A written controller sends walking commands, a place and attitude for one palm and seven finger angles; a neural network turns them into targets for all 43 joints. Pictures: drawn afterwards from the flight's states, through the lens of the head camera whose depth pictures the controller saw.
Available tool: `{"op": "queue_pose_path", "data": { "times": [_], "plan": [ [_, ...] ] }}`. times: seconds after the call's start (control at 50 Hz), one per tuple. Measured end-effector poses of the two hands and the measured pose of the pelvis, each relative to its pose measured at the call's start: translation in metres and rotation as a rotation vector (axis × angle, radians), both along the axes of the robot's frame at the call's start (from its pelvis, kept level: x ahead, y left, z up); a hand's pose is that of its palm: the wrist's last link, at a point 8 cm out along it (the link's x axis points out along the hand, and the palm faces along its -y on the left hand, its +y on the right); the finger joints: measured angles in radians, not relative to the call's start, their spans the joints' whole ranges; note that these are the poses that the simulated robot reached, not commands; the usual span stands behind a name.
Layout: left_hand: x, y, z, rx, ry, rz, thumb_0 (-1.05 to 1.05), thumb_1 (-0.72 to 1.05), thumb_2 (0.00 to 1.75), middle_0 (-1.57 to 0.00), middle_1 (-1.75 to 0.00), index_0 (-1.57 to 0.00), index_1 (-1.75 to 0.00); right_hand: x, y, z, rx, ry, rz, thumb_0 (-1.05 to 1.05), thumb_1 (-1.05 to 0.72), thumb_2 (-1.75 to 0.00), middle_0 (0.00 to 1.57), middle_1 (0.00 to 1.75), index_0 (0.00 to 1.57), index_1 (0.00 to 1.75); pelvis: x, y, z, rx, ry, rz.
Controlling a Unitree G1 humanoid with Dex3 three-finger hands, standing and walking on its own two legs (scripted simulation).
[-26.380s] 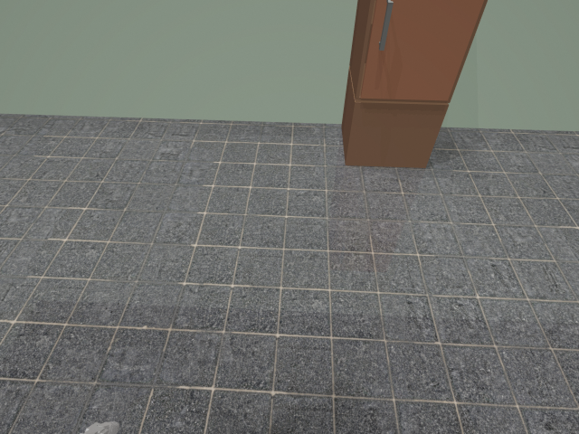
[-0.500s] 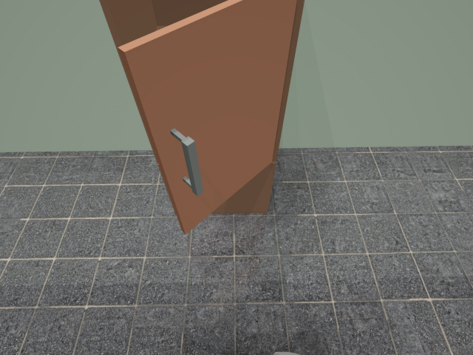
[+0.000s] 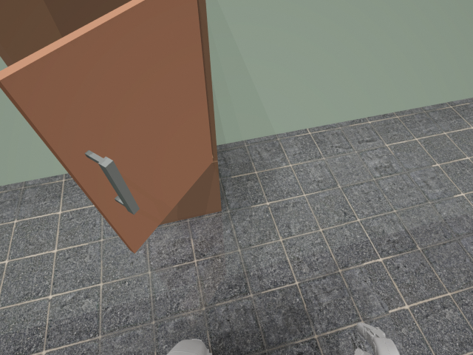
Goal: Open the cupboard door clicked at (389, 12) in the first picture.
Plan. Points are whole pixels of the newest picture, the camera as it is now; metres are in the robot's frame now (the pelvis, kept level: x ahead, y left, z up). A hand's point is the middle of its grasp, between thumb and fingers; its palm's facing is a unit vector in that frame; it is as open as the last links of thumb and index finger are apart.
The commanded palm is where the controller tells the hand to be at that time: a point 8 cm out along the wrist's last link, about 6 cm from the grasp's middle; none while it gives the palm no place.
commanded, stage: walk to a spot facing it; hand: left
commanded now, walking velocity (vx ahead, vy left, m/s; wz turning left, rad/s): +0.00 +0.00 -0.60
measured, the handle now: (114, 184) +0.40 +0.30 -0.02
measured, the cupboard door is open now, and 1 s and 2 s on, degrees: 44 44 44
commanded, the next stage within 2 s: none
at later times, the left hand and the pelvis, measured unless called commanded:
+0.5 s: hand (173, 322) +0.18 +0.15 -0.16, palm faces -0.30 -0.91 -0.29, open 7.4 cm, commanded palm none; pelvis +0.01 -0.02 -0.02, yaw -18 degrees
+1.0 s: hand (213, 298) +0.24 +0.08 -0.16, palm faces -0.55 -0.81 -0.20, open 7.4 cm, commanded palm none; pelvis +0.04 -0.04 +0.00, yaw -36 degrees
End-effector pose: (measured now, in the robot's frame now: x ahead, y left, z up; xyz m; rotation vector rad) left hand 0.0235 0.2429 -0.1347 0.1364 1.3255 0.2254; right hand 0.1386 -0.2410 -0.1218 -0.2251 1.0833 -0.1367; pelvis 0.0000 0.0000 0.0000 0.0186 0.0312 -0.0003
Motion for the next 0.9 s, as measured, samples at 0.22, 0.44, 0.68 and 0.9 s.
{"op": "queue_pose_path", "data": {
  "times": [0.22, 0.44, 0.68, 0.9],
  "plan": [
    [0.054, 0.028, -0.009, -0.017, -0.013, -0.132, 0.01, 0.9, 0.9, -0.2, -0.3, -0.2, -0.3, -0.062, 0.011, 0.005, -0.046, 0.075, -0.085, 0.0, -0.91, -0.9, 0.2, 0.3, 0.2, 0.3, 0.008, 0.016, 0.0, -0.04, 0.009, -0.122],
    [0.156, -0.028, 0.0, 0.039, -0.132, -0.406, 0.01, 0.91, 0.9, -0.19, -0.3, -0.19, -0.29, -0.175, -0.031, -0.031, 0.017, 0.245, -0.353, 0.0, -0.91, -0.9, 0.2, 0.3, 0.2, 0.3, 0.013, -0.019, -0.017, -0.021, -0.001, -0.284],
    [0.181, -0.086, 0.003, -0.009, -0.118, -0.547, 0.0, 0.9, 0.9, -0.2, -0.3, -0.2, -0.3, -0.173, -0.053, -0.011, 0.004, 0.166, -0.513, 0.01, -0.91, -0.9, 0.2, 0.3, 0.2, 0.3, 0.021, -0.029, -0.004, -0.007, -0.003, -0.425],
    [0.218, -0.099, -0.009, -0.068, -0.087, -0.632, 0.01, 0.9, 0.9, -0.2, -0.3, -0.2, -0.3, -0.173, -0.017, -0.001, 0.004, 0.129, -0.583, 0.0, -0.91, -0.9, 0.2, 0.3, 0.2, 0.3, 0.04, -0.025, -0.003, -0.036, 0.014, -0.557]
  ]
}}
